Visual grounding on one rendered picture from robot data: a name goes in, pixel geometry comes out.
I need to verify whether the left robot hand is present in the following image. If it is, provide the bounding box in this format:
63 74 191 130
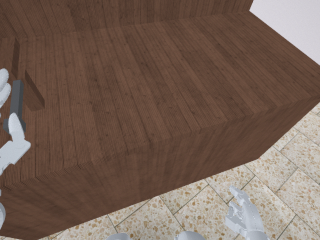
0 68 31 175

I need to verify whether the tap lever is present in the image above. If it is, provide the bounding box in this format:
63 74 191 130
3 79 26 136

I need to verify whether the counter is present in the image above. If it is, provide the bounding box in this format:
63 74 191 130
0 0 320 240

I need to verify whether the right robot hand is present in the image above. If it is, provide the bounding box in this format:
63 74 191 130
225 185 265 239

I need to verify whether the robot right forearm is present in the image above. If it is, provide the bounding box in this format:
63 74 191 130
245 230 270 240

